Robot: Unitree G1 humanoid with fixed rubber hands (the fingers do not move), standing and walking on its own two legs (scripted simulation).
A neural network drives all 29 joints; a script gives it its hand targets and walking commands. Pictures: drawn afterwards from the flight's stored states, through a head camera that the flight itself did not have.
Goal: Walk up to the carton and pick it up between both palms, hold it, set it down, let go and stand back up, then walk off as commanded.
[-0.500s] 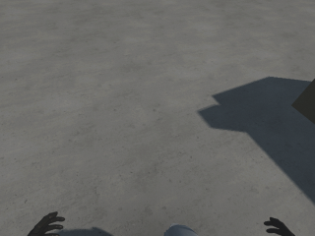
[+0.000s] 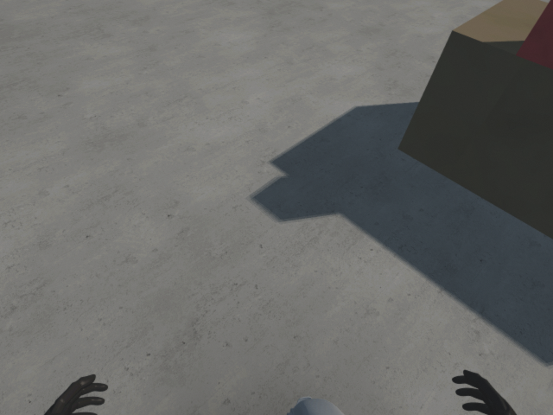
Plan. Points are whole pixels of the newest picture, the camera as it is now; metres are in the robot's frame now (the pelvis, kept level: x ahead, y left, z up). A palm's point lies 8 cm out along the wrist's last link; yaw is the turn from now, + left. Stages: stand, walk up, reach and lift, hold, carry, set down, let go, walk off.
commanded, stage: walk up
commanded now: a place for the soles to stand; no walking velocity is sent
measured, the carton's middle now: out of the picture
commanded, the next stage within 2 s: none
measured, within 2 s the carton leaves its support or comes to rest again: neither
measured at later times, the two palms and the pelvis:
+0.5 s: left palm (165, 308) +0.31 +0.18 -0.10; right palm out of the picture +0.16 -0.43 -0.07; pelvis +0.13 -0.08 -0.01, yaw -15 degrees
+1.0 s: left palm (261, 222) +0.49 +0.01 -0.09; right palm out of the picture +0.18 -0.54 -0.08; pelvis +0.25 -0.20 -0.02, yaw -29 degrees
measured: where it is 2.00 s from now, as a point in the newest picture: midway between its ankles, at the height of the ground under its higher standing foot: (376, 337)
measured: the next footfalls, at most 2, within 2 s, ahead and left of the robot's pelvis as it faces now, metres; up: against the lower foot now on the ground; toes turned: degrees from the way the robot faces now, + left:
right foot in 0.22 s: +0.16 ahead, -0.22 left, +0.00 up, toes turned -8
left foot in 0.46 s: +0.23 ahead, +0.00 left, +0.00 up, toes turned -9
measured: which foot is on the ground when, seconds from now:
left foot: down 0.00-0.22, up 0.24-0.44, down 0.46-0.84, up 0.86-1.00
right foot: up 0.00-0.20, down 0.22-0.48, up 0.50-0.80, down 0.82-1.00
